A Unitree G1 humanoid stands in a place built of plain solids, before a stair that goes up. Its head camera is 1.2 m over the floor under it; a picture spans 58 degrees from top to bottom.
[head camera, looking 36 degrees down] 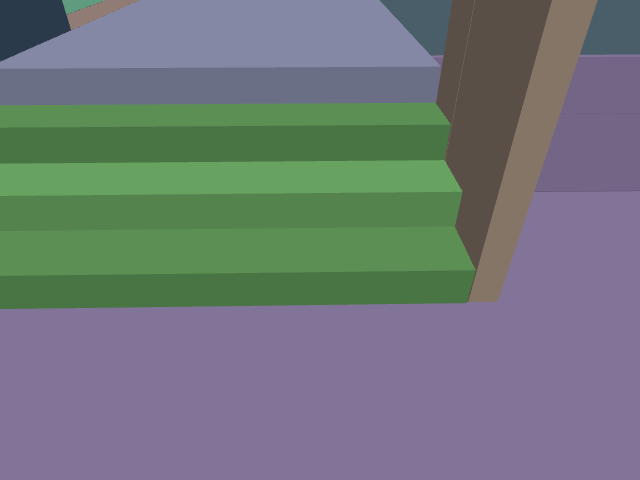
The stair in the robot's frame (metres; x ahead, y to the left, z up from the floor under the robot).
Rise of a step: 0.17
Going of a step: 0.29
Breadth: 2.10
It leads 1 degrees to the left of straight ahead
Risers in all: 4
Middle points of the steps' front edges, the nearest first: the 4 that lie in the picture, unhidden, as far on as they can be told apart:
1.21 0.47 0.17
1.50 0.48 0.34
1.79 0.48 0.50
2.08 0.49 0.67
